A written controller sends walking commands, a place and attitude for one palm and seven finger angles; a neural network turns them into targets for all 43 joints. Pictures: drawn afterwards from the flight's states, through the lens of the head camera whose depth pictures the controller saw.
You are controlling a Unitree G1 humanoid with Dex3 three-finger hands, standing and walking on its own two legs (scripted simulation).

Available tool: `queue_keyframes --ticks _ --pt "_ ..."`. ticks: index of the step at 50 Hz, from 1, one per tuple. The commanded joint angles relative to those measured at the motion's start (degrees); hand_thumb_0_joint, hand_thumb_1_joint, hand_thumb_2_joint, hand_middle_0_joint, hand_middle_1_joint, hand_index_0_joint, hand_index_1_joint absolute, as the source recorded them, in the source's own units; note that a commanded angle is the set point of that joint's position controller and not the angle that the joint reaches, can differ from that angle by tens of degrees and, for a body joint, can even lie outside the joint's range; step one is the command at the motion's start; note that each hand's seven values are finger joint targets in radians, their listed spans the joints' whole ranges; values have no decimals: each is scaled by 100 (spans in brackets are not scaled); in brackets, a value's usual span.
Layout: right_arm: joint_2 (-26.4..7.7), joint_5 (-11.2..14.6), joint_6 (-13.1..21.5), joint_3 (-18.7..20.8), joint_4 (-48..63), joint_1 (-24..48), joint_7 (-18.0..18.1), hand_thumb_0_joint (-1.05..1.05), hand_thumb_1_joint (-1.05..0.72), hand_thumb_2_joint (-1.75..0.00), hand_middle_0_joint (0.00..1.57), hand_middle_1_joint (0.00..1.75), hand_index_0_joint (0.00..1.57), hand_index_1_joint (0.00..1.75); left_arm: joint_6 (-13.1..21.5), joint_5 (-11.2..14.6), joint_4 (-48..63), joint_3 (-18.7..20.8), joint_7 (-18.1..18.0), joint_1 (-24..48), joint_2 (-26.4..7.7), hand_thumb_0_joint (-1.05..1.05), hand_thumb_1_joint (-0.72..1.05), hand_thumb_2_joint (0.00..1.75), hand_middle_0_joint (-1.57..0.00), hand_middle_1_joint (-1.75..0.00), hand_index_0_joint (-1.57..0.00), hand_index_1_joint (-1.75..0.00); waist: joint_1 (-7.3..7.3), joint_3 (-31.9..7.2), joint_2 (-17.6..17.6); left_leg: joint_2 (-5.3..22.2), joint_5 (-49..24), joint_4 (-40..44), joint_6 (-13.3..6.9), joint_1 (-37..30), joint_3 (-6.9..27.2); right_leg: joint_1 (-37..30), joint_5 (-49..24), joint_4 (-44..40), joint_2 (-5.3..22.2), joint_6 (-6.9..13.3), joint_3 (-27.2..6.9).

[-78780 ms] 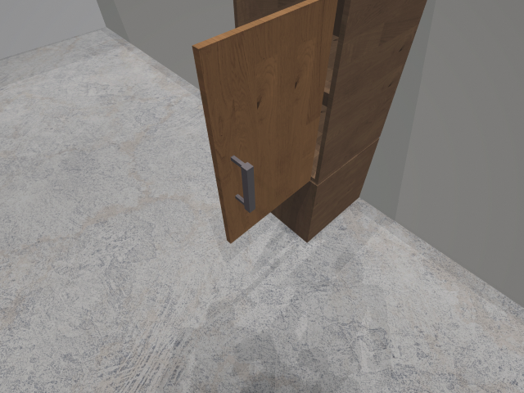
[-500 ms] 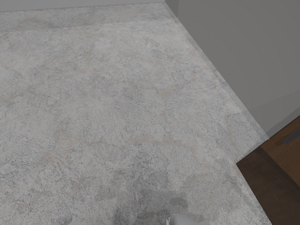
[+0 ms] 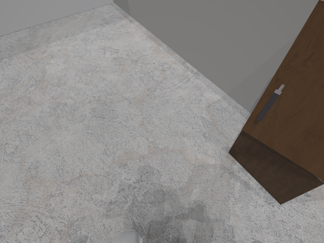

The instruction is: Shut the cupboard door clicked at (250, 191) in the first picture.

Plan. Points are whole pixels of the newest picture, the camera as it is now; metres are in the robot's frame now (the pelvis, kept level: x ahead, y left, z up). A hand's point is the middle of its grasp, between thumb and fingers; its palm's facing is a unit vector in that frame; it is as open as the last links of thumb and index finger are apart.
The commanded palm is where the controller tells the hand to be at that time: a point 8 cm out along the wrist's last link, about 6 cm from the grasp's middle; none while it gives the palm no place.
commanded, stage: turn to face it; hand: left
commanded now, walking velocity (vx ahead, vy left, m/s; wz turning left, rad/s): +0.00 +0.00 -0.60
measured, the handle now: (270, 103) +0.60 -0.36 -0.09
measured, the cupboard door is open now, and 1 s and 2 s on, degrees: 13 13 13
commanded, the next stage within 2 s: take the last steps up to it in 1.00 s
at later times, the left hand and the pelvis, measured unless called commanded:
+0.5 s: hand (115, 218) +0.20 +0.15 -0.16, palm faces -0.28 -0.91 -0.30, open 7.4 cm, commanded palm none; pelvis +0.02 -0.02 -0.02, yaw -18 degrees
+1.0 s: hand (132, 204) +0.24 +0.11 -0.16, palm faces -0.48 -0.85 -0.22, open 7.4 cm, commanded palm none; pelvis +0.05 -0.02 +0.00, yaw -32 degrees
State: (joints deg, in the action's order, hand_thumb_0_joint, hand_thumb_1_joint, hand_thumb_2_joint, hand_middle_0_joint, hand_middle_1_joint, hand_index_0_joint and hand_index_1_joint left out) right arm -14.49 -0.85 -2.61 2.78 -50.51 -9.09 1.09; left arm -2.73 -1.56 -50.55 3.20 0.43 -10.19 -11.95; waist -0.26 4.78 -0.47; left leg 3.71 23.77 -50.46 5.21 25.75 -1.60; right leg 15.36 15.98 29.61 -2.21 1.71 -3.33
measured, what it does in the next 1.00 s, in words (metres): steps on the spot, turning right: left foot, then right foot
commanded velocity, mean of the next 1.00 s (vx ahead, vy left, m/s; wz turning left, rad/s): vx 0.00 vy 0.00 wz -0.48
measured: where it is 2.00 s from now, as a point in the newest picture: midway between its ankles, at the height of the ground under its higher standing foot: outside the picture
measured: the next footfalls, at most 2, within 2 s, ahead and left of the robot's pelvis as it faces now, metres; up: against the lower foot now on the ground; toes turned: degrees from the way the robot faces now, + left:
left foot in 0.10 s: +0.06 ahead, +0.14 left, +0.00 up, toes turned -1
right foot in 0.44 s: +0.03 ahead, -0.14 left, +0.00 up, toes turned -21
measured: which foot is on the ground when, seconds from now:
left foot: up 0.00-0.08, down 0.10-0.44, up 0.46-0.78, down 0.80-1.00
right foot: down 0.00-0.10, up 0.12-0.42, down 0.44-0.80, up 0.82-1.00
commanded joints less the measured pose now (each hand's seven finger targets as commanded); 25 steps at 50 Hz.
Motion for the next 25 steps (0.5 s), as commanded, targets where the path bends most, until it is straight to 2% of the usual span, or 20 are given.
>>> queue_keyframes --ticks 1,2,3,4,5,6,7,8,9,10,12,14,17,19,20,21,22,23,24,25 --pt "-407 58 171 107 442 -249 55 0 -90 -90 20 30 20 30 114 12 390 405 -77 111 -1297 0 90 90 -20 -30 -20 -30 76 -833 880 -185 -346 1330 -67 -515 10 -539 -2650 -420 1313 788 -1645" --pt "-429 55 209 96 369 -464 75 0 -90 -90 20 30 20 30 91 43 420 405 -72 199 -1254 0 90 90 -20 -30 -20 -30 179 -877 838 -202 -825 1992 -96 -1024 9 -255 -2411 -234 1162 604 -1604" --pt "-590 39 266 118 301 -659 97 0 -90 -90 20 30 20 30 70 84 448 369 -65 233 -1084 0 90 90 -20 -30 -20 -30 275 -930 495 56 -1297 2779 -183 -1800 187 319 -1861 112 836 337 -1420" --pt "-1082 -47 322 195 315 -761 114 0 -90 -90 20 30 20 30 44 134 540 305 -16 15 -747 0 90 90 -20 -30 -20 -30 240 -1076 -947 1269 -1979 3205 -631 -2511 1384 1213 -201 1008 26 -25 -721" --pt "-1388 -76 287 234 394 -922 124 0 -90 -90 20 30 20 30 71 113 644 265 30 42 -692 0 90 90 -20 -30 -20 -30 289 -995 -1708 2365 -2854 3336 -1309 -2427 2189 1623 2013 2345 -156 -249 100" --pt "-1306 -104 289 197 378 -818 147 0 -90 -90 20 30 20 30 42 48 610 267 19 112 -824 0 90 90 -20 -30 -20 -30 291 -941 -1574 2484 -3052 3274 -1535 -2136 2179 1652 2069 3282 67 -310 -83" --pt "-1121 -119 310 164 429 -704 159 0 -90 -90 20 30 20 30 48 24 548 328 64 216 -854 0 90 90 -20 -30 -20 -30 220 -773 -1152 2212 -3470 3191 -1510 -1940 1872 1717 1819 3765 165 -365 -50" --pt "-1026 -120 314 131 491 -499 165 0 -90 -90 20 30 20 30 45 48 510 335 113 212 -796 0 90 90 -20 -30 -20 -30 100 -646 -985 1957 -3825 3065 -1440 -1955 1312 1757 1577 3864 275 -416 52" --pt "-958 -120 306 119 529 -334 167 0 -90 -90 20 30 20 30 18 70 487 310 148 151 -713 0 90 90 -20 -30 -20 -30 30 -709 -932 1760 -4061 2934 -1363 -2141 788 1769 1404 3731 332 -470 171" --pt "-922 -115 296 122 509 -369 165 0 -90 -90 20 30 20 30 -9 68 470 286 173 192 -656 0 90 90 -20 -30 -20 -30 70 -734 -950 1617 -4215 2843 -1280 -2237 431 1677 1304 3516 365 -491 311" --pt "-938 -109 275 149 425 -503 149 0 -90 -90 20 30 20 30 -34 79 532 254 206 337 -578 0 90 90 -20 -30 -20 -30 153 -754 -1107 1579 -4338 2741 -1247 -2353 102 1478 1254 2897 386 -482 510" --pt "-999 -108 249 188 351 -584 111 0 -90 -90 20 30 20 30 -37 72 567 229 223 471 -519 0 90 90 -20 -30 -20 -30 221 -649 -1187 1587 -3985 2734 -1190 -2082 -133 1061 1126 2245 339 -434 709" --pt "-1123 -107 215 252 307 -529 66 0 -90 -90 20 30 20 30 -3 59 571 217 231 434 -534 0 90 90 -20 -30 -20 -30 228 -620 -1355 1646 -3525 2557 -1096 -1897 -260 609 933 1415 212 -345 956" --pt "-1178 -78 191 291 322 -348 45 0 -90 -90 20 30 20 30 41 51 476 241 223 90 -617 0 90 90 -20 -30 -20 -30 -1 -701 -1177 1561 -3011 2051 -832 -1642 -519 -68 95 406 150 -263 1064" --pt "-1137 -39 189 295 345 -290 22 0 -90 -90 20 30 20 30 90 38 355 280 201 -296 -830 0 90 90 -20 -30 -20 -30 -204 -861 -738 1341 -2565 1355 -577 -1216 -696 -864 -624 -359 259 -149 861" --pt "-771 19 180 226 487 -333 -31 0 -90 -90 20 30 20 30 177 -11 243 381 127 -660 -1434 0 90 90 -20 -30 -20 -30 -371 -1102 778 740 -1022 150 -211 -20 -1081 -2018 -1910 -843 1415 275 -564" --pt "-532 22 152 133 767 84 -5 0 -90 -90 20 30 20 30 196 52 137 449 40 -984 -1835 0 90 90 -20 -30 -20 -30 -570 -984 1715 109 1509 -1036 -37 950 -691 -1912 -3805 -900 2518 995 -1962" --pt "-628 31 90 113 768 268 66 0 -90 -90 20 30 20 30 177 77 144 444 -34 -972 -1801 0 90 90 -20 -30 -20 -30 -567 -868 1370 232 1300 -1615 -94 1056 57 -1450 -3337 -968 2492 1260 -2029" --pt "-596 28 96 128 699 277 88 0 -90 -90 20 30 20 30 173 57 198 437 -77 -596 -1654 0 90 90 -20 -30 -20 -30 -396 -722 1634 257 1032 -1866 -80 1271 225 -1270 -2773 -1032 2262 1265 -2140" --pt "-671 8 95 141 569 169 78 0 -90 -90 20 30 20 30 153 66 298 369 -91 -212 -1439 0 90 90 -20 -30 -20 -30 -218 -616 1500 348 568 -1871 -60 1186 312 -1049 -2346 -1039 2004 1115 -1666"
